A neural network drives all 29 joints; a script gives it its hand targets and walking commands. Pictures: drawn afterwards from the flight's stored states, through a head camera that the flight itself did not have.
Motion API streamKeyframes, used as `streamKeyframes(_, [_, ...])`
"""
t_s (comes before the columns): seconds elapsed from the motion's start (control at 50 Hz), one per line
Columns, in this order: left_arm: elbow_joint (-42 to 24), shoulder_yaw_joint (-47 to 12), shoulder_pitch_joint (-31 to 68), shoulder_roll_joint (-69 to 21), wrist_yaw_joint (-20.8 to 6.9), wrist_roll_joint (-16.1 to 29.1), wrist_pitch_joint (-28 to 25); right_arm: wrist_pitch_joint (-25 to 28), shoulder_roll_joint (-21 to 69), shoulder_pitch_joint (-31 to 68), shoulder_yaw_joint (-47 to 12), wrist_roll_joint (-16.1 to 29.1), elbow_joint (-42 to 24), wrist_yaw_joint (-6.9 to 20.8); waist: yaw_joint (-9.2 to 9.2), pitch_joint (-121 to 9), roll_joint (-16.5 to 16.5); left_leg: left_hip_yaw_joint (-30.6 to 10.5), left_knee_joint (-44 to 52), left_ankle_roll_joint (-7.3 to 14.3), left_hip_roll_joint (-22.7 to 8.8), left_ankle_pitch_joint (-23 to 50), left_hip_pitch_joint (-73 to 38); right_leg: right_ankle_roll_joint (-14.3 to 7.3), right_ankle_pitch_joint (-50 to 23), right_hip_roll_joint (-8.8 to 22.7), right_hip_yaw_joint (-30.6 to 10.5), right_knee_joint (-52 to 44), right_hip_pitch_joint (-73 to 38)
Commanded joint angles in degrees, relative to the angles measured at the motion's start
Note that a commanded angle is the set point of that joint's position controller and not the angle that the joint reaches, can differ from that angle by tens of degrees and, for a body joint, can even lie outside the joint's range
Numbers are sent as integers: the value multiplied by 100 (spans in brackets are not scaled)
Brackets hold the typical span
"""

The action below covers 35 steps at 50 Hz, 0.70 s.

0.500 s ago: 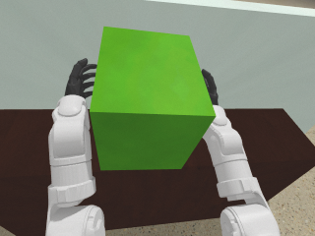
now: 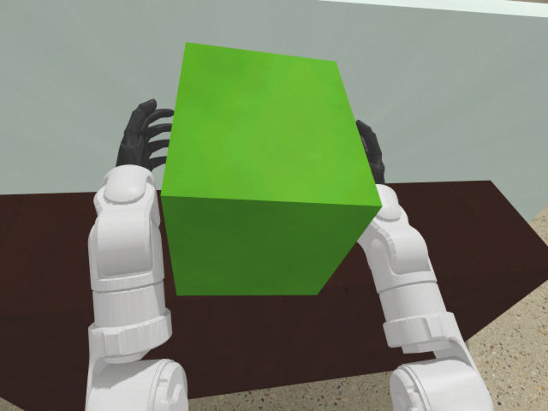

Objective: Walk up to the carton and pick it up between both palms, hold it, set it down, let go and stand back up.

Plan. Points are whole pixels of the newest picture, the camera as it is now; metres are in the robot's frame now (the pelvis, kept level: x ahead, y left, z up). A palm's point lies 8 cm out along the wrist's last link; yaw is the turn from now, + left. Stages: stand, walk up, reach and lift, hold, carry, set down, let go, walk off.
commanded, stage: hold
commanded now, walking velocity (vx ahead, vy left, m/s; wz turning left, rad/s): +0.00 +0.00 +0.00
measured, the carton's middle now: (256, 178) +0.37 +0.01 +0.16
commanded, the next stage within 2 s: none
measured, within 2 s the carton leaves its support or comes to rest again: neither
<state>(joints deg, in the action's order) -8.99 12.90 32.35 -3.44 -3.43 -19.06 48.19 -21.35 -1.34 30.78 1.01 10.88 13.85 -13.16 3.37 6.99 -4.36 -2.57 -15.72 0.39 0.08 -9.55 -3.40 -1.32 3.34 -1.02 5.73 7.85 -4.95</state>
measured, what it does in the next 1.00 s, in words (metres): stands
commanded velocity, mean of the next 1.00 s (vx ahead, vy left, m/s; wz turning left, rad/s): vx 0.00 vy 0.00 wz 0.00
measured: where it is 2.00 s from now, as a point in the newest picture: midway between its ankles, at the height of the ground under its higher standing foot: outside the picture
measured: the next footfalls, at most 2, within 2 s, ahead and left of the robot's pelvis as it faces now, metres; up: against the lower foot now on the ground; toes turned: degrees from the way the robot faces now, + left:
none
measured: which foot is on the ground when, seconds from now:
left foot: down 0.00-1.00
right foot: down 0.00-1.00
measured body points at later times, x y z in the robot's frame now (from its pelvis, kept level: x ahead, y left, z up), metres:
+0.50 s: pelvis +0.00 +0.00 +0.00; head -0.02 +0.03 +0.45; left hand +0.36 +0.15 +0.21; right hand +0.37 -0.14 +0.19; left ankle +0.00 +0.11 -0.75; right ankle +0.03 -0.10 -0.75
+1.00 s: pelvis +0.00 -0.01 +0.00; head -0.02 +0.03 +0.45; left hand +0.36 +0.15 +0.20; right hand +0.36 -0.14 +0.18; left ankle +0.00 +0.11 -0.75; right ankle +0.03 -0.10 -0.75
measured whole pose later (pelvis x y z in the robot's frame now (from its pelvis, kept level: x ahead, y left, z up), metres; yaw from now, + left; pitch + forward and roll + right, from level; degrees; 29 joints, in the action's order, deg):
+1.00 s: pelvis +0.00 -0.01 +0.00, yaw +1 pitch -9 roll -1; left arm -9.7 13.1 31.4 -3.4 -3.5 -18.7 48.5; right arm -22.2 -0.3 30.5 1.8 10.2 13.4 -12.6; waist 4.5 5.9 -4.3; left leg -3.1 -14.9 0.0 -0.1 -9.0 -3.5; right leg -1.7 3.7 -1.0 6.8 7.8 -5.2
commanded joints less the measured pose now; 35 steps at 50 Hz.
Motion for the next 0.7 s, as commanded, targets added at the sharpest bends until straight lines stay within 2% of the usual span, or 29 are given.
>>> streamKeyframes(0.0, [-484, -2369, 2840, -1937, -547, 827, -256, 227, 1671, 3751, -1570, 237, -1340, 245, 114, -2102, 532, 361, 204, -256, 121, 1399, 326, 164, -559, -65, 62, 162, -1053])
streamKeyframes(0.14, [-493, -2341, 2844, -1924, -581, 793, -220, 186, 1665, 3723, -1517, 248, -1313, 221, 158, -2095, 595, 342, 177, -267, 135, 1492, 353, 168, -650, -55, 67, 172, -1112])
streamKeyframes(0.3, [-545, -2312, 2813, -1918, -597, 774, -212, 179, 1680, 3749, -1610, 291, -1398, 203, 111, -2120, 559, 331, 172, -253, 132, 1588, 335, 173, -788, -50, 65, 194, -1178])
streamKeyframes(0.32, [-814, -2453, 2807, -1979, -548, 901, -208, 187, 1658, 3880, -1487, 316, -1577, 248, 215, -2356, 717, 225, 182, -318, 84, 1569, 205, 177, -701, -69, 113, 158, -1013])
streamKeyframes(0.34, [-853, -2509, 2899, -2022, -511, 932, -201, 191, 1634, 3945, -1463, 274, -1612, 280, 234, -2367, 725, 225, 171, -352, 71, 1566, 148, 167, -612, -89, 144, 132, -900])
streamKeyframes(0.38, [-792, -2516, 2946, -2038, -464, 929, -160, 183, 1584, 3986, -1378, 212, -1559, 333, 277, -2298, 736, 222, 153, -388, 58, 1514, 81, 149, -537, -89, 158, 117, -811])
streamKeyframes(0.46, [-489, -2248, 2737, -1934, -494, 783, -35, 74, 1530, 3787, -1297, 168, -1188, 371, 209, -1953, 615, 231, 250, -320, 58, 1233, 258, 176, -433, -40, 123, 89, -920])
streamKeyframes(0.56, [-458, -2111, 2589, -1929, -594, 763, -19, 59, 1620, 3737, -1449, 260, -1357, 302, 158, -2059, 379, 227, 261, -229, 103, 1456, 304, 235, -977, 8, 65, 152, -1237])
streamKeyframes(0.68, [-641, -2173, 2631, -1895, -673, 760, -134, 97, 1743, 3694, -1625, 304, -1539, 227, 161, -2221, 398, 223, 241, -170, 139, 1613, 247, 268, -1364, 36, 43, 217, -1282])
